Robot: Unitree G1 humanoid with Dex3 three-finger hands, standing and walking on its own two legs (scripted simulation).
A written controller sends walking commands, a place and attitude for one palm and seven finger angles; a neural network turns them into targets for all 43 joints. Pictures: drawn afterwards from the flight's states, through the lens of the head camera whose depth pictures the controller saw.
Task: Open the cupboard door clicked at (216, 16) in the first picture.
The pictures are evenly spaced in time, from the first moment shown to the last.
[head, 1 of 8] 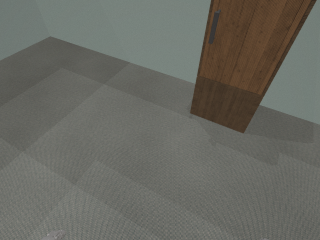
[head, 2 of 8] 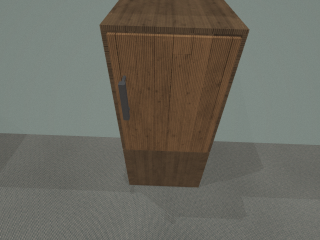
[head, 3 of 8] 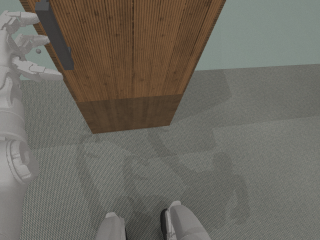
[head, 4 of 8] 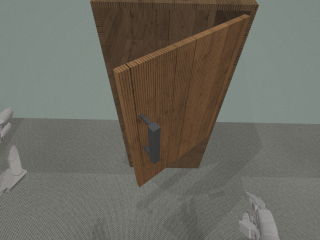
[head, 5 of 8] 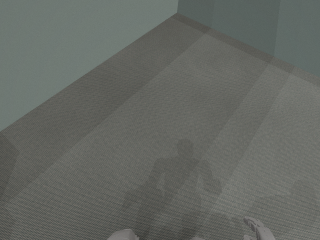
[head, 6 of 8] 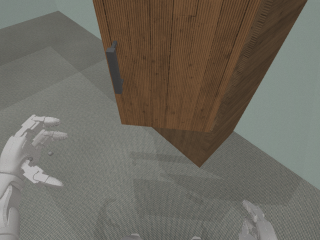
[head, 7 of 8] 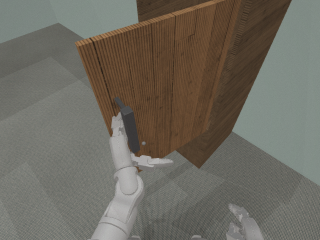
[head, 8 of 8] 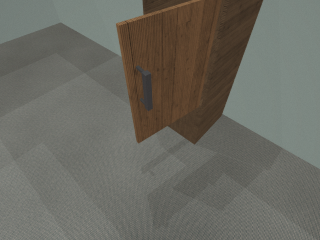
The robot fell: no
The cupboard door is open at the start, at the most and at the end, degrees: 0 80 79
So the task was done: yes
